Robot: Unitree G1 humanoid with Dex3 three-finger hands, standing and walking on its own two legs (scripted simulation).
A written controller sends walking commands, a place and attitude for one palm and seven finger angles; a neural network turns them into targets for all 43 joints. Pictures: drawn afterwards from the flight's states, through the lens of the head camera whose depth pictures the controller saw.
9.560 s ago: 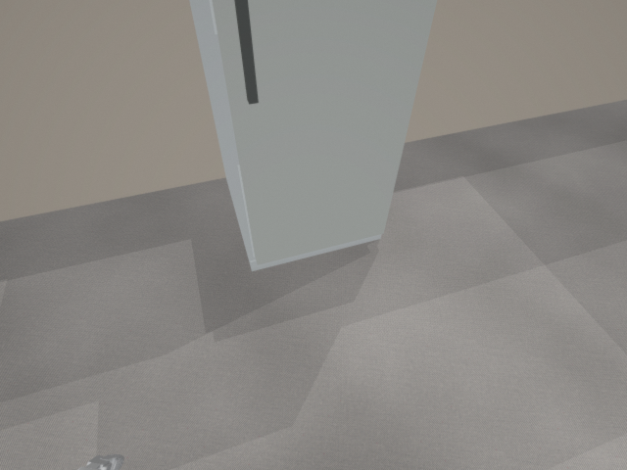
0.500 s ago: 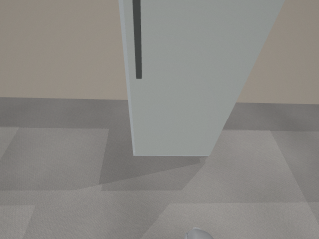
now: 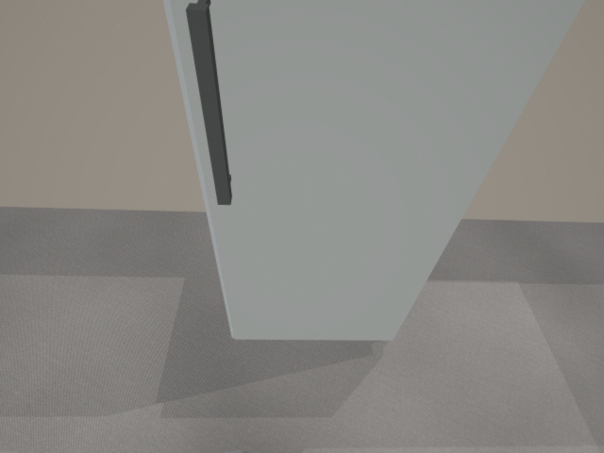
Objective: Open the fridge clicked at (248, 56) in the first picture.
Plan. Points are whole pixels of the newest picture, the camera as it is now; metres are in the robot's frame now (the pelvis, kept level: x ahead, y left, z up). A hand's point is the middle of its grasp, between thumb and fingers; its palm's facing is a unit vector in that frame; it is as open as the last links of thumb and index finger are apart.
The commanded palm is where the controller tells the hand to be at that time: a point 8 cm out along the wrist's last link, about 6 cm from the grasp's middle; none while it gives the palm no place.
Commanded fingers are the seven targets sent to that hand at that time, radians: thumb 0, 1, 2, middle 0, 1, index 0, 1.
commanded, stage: come to a stop and stand still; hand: left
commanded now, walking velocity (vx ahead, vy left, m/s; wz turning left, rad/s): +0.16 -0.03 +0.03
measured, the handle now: (216, 116) +0.53 +0.17 +0.17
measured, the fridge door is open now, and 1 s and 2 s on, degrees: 0 0 0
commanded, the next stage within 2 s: look again from close up in 1.54 s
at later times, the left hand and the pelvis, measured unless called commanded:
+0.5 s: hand out of the picture +0.12 +0.16 -0.17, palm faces +0.02 -0.96 -0.29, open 7.3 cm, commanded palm none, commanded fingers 0.00 0.90 0.90 -0.20 -0.30 -0.20 -0.30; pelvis +0.07 -0.05 -0.01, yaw -1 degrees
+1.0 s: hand out of the picture +0.02 +0.17 -0.17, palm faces +0.10 -0.97 -0.24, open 7.3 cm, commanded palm none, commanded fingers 0.00 0.90 0.90 -0.20 -0.30 -0.20 -0.30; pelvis +0.01 -0.03 +0.00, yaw +0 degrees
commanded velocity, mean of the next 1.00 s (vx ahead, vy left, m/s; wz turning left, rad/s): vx -0.06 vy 0.03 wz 0.00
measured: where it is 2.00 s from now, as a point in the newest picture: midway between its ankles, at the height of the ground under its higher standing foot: outside the picture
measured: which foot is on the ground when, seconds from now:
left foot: up 0.00-0.02, down 0.04-0.48, up 0.50-0.96, down 0.98-1.00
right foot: down 0.00-0.04, up 0.06-0.44, down 0.46-1.00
